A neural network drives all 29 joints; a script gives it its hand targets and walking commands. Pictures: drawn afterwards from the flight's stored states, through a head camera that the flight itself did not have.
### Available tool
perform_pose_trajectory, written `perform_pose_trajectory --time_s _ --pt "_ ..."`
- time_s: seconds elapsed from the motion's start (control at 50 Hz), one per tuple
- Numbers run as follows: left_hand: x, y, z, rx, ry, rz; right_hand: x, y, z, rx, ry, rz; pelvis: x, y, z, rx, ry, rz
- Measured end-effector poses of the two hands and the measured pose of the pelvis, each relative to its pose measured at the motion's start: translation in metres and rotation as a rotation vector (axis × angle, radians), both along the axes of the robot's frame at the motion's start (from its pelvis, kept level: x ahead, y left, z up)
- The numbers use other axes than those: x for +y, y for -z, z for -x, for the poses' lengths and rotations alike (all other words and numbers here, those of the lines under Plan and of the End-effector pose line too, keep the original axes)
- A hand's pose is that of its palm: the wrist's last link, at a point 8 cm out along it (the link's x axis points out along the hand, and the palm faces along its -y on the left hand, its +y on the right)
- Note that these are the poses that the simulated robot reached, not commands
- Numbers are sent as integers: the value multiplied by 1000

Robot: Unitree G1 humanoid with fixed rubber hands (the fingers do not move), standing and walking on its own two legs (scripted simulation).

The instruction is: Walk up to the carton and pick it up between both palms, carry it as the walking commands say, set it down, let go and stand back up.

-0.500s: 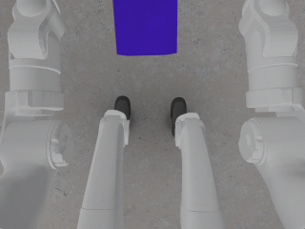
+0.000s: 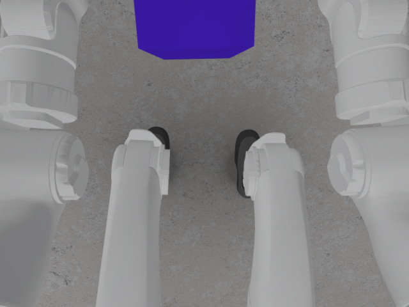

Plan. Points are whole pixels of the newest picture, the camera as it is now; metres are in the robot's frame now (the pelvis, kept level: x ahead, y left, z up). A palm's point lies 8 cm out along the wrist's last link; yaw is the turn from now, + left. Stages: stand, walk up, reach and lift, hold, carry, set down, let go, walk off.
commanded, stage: reach and lift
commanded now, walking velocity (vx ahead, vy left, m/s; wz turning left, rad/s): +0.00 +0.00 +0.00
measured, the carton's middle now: out of the picture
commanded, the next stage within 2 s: none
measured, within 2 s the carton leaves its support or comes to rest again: neither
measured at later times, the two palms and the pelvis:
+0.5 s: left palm out of the picture +0.57 +0.18 -0.27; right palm out of the picture +0.58 -0.15 -0.27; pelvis +0.01 +0.00 -0.10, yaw +0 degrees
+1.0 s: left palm out of the picture +0.57 +0.18 -0.30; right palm out of the picture +0.58 -0.15 -0.30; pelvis +0.02 +0.00 -0.12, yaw -1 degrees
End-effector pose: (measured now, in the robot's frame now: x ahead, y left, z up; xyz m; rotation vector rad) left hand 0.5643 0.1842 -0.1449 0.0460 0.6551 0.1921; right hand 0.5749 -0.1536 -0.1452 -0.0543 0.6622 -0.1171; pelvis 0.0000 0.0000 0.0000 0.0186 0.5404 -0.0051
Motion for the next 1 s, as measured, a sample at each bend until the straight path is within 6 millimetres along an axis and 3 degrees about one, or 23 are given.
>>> perform_pose_trajectory --time_s 0.2,0.44,0.6,0.8,1.0 --pt "-3 53 -6 21 0 18 -7 54 -4 25 6 -8 0 44 -3 17 -3 2" --pt "-5 116 -2 26 3 25 5 116 -2 39 -19 -14 0 86 -12 27 4 6" --pt "-2 152 -1 51 16 15 3 151 -3 56 -13 -13 2 111 -17 32 7 10" --pt "-5 154 -10 19 25 22 1 156 -8 29 -27 -11 1 120 -25 21 4 9" --pt "-1 154 -3 29 19 20 5 155 -5 29 -38 -13 1 119 -21 21 5 9"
